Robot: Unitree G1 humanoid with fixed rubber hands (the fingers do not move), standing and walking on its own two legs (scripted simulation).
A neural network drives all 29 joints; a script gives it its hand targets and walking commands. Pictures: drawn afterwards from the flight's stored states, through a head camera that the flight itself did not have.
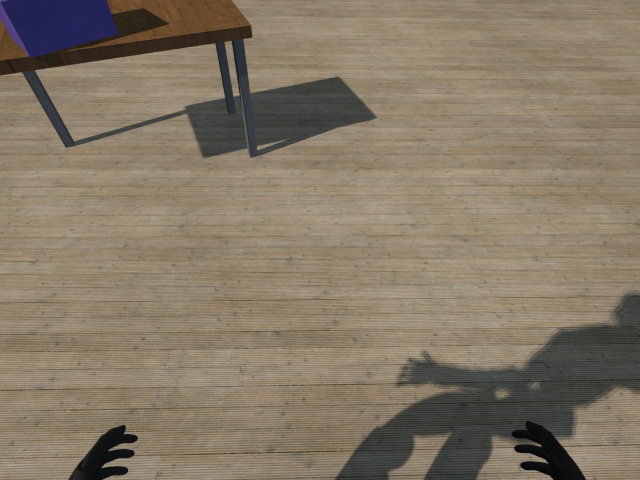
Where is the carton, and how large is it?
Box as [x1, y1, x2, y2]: [0, 0, 117, 57]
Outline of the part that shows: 0,0 0,18 11,37 30,57 117,33 106,0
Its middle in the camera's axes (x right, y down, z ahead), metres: -0.91 -0.79 +1.32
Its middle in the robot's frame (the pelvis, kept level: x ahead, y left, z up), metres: +1.52 +0.92 -0.03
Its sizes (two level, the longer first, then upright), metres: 0.299 0.216 0.166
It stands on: a table, 0.63 m high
